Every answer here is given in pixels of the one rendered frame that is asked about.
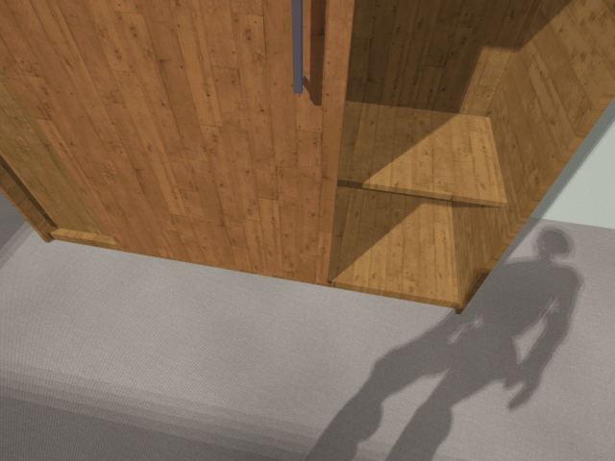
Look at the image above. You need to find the wardrobe door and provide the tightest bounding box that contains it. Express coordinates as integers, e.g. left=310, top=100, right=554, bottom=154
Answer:
left=0, top=64, right=111, bottom=236
left=0, top=0, right=355, bottom=284

